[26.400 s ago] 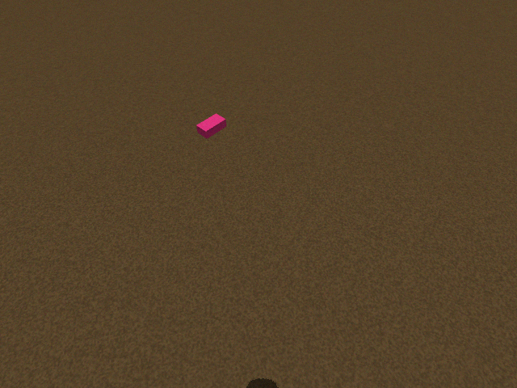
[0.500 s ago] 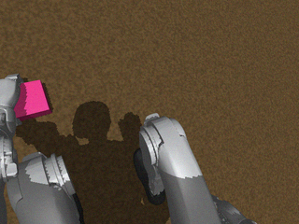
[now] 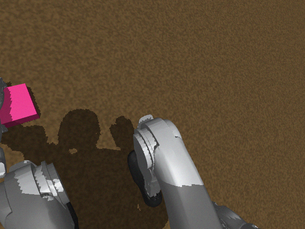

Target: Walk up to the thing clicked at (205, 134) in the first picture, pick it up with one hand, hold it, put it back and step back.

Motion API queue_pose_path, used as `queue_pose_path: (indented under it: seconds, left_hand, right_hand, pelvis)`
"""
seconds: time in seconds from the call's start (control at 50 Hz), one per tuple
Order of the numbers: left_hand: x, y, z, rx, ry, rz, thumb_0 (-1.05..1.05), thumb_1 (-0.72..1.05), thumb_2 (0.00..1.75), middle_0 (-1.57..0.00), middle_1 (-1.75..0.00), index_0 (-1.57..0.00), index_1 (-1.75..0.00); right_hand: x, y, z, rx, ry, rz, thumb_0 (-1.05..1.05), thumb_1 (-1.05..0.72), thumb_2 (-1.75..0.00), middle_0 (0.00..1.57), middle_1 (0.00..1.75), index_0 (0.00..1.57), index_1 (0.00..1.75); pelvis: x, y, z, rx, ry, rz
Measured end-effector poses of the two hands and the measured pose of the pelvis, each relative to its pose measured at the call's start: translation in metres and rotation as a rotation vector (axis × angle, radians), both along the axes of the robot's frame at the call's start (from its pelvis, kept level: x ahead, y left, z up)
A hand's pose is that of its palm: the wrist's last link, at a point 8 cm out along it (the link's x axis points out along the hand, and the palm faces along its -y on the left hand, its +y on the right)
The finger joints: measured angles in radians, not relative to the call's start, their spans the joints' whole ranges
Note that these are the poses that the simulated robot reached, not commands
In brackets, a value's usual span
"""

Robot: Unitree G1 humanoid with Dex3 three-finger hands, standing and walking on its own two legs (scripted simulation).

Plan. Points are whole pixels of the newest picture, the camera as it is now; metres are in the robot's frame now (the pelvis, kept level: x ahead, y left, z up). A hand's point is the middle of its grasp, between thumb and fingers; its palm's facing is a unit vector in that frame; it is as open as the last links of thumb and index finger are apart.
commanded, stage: open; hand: left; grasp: from above
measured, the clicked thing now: out of the picture +0.46 +0.24 -0.27
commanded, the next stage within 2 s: withdraw in 0.94 s
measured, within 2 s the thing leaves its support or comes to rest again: rests again in 1.44 s
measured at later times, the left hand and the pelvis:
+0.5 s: hand out of the picture +0.45 +0.25 -0.25, palm faces -0.46 -0.12 -0.88, open 12.7 cm; pelvis +0.00 +0.00 +0.00, yaw -1 degrees
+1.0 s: hand out of the picture +0.45 +0.25 -0.25, palm faces -0.47 -0.11 -0.87, open 13.0 cm; pelvis +0.00 +0.00 +0.00, yaw +0 degrees
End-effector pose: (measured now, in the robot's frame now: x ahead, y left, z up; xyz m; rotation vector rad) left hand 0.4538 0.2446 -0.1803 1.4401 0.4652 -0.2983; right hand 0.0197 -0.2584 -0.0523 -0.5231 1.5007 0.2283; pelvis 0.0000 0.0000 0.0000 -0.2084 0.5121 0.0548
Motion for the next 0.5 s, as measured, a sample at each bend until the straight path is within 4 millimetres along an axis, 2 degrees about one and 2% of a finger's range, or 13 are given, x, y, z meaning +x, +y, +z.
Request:
queue_pose_path:
  seconds: [0.22, 0.5]
  left_hand:
    - [-0.003, 0.0, -0.006, 0.0, -0.007, -0.023, 0.01, -0.24, 0.77, -0.43, -0.78, -0.43, -0.75]
    - [0.0, 0.005, -0.013, 0.002, -0.01, 0.005, 0.0, -0.34, 0.88, -0.3, -0.9, -0.3, -0.89]
  right_hand:
    - [0.004, 0.006, 0.001, 0.021, -0.014, 0.044, 0.0, -0.91, -0.9, 0.2, 0.3, 0.2, 0.3]
    - [0.01, 0.006, 0.008, 0.035, -0.005, 0.055, 0.0, -0.91, -0.9, 0.2, 0.3, 0.2, 0.3]
  pelvis:
    - [-0.003, 0.002, -0.001, -0.011, -0.017, -0.002]
    - [0.0, 0.004, 0.002, -0.023, -0.006, -0.003]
